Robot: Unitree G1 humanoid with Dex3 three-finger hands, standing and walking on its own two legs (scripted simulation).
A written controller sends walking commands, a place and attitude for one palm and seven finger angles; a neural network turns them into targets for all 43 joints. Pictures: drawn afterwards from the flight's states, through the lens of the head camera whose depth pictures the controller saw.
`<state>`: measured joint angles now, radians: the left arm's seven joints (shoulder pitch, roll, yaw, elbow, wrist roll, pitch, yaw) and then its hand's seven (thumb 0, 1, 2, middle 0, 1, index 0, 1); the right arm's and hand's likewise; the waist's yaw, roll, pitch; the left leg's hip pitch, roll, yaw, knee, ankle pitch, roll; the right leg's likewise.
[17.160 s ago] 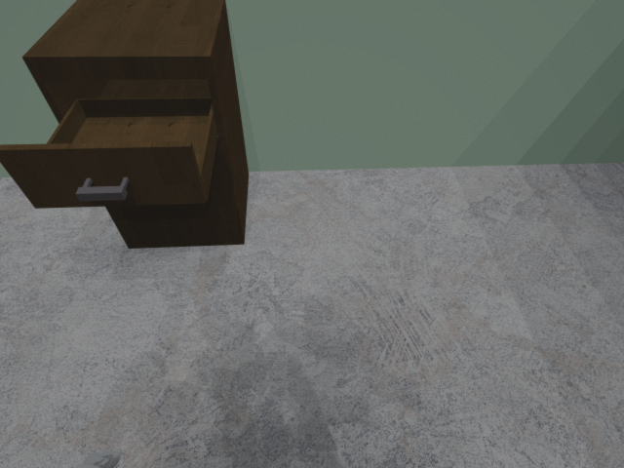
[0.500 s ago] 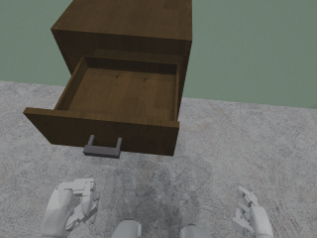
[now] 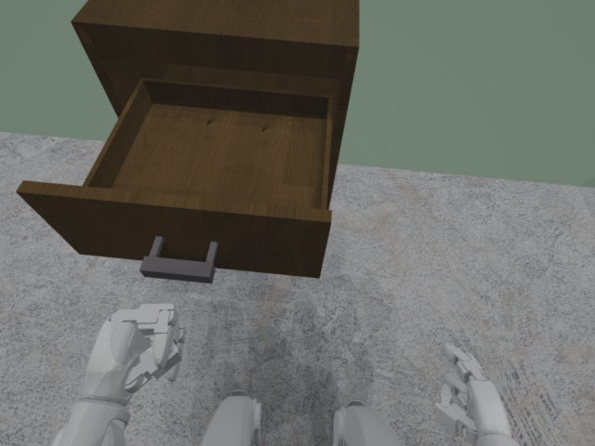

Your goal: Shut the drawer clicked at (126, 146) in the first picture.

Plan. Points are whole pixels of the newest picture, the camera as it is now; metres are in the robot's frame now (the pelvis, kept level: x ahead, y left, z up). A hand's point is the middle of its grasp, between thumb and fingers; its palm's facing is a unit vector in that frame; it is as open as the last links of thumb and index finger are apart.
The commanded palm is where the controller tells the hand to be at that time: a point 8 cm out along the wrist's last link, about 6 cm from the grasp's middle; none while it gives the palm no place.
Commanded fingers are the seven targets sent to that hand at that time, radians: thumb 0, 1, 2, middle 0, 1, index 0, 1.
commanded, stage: bring the fist close to the handle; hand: left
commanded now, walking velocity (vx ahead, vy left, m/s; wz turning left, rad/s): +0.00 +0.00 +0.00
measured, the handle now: (182, 257) +0.38 +0.19 -0.03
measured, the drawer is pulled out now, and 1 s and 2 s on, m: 0.30 0.30 0.23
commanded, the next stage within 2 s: push the drawer shut in 0.98 s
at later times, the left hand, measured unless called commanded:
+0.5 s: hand (192, 336) +0.26 +0.15 -0.02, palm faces -0.10 -0.99 -0.03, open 3.3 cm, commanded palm +0.26 +0.20 -0.02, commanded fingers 0.00 0.90 0.90 -1.40 -1.60 -1.40 -1.60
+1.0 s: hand (193, 323) +0.28 +0.16 -0.03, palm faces -0.09 -1.00 -0.03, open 3.3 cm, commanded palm +0.27 +0.20 -0.02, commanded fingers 0.00 0.90 0.90 -1.40 -1.60 -1.40 -1.60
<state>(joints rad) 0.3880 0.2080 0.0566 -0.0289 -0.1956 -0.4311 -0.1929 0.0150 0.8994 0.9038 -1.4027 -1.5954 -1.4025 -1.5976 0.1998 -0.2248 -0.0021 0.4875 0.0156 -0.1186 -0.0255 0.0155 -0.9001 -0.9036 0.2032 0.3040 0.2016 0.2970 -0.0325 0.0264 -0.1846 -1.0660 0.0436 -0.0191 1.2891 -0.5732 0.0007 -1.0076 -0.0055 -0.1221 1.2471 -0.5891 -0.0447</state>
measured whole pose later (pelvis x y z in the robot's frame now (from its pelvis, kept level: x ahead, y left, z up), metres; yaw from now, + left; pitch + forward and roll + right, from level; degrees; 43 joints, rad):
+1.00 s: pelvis -0.01 +0.01 -0.04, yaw -1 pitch +26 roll -3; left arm 0.09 0.21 0.05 0.19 -0.16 -0.47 -0.14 0.02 0.90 0.90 -1.40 -1.60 -1.40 -1.60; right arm 0.17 -0.24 0.01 0.52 0.00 -0.02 0.01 0.01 -0.90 -0.90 0.20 0.30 0.20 0.30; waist -0.04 0.02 -0.20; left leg -1.30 0.04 -0.01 1.45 -0.60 0.02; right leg -1.24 -0.02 -0.11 1.40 -0.61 -0.03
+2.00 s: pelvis -0.04 +0.02 -0.04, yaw -1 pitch +26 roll -4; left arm -0.41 0.25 0.10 0.65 -0.11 -0.48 -0.08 0.02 0.82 0.97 -1.40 -1.60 -1.40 -1.60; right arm 0.20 -0.25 0.02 0.61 0.00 -0.02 -0.01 0.01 -0.90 -0.90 0.20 0.30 0.20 0.30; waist -0.08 0.03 -0.18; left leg -1.36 0.03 -0.01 1.45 -0.55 0.03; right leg -1.29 -0.03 -0.11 1.40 -0.57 -0.02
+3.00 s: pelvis -0.04 +0.02 -0.06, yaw -3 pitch +31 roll -5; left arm -0.92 0.43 0.31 1.13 -0.03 -0.53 -0.14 0.02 0.74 0.92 -1.40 -1.60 -1.40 -1.60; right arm 0.27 -0.26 0.05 0.63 -0.05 0.07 0.02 0.01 -0.90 -0.90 0.20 0.30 0.20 0.30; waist -0.19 0.04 -0.16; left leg -1.49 0.05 -0.02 1.50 -0.57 0.04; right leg -1.42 0.00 -0.12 1.44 -0.56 -0.02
